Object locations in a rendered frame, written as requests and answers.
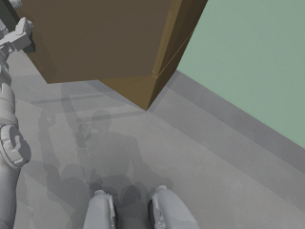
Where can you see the cupboard door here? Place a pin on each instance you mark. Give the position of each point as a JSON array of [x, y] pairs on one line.
[[82, 40]]

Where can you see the left robot thigh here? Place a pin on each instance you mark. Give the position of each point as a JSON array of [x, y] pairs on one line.
[[100, 212]]

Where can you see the right robot thigh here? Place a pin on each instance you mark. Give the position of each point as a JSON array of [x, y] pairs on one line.
[[171, 208]]

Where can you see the robot thigh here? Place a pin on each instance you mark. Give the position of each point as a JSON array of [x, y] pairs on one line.
[[171, 208], [100, 212]]

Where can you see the left robot upper arm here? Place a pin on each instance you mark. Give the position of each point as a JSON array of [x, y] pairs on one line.
[[14, 153]]

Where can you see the handle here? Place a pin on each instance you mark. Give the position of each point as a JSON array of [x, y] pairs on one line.
[[11, 19]]

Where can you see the robot left forearm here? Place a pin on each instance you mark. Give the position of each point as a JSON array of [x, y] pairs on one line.
[[7, 97]]

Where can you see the left robot hand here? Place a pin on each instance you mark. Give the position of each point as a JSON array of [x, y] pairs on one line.
[[15, 40]]

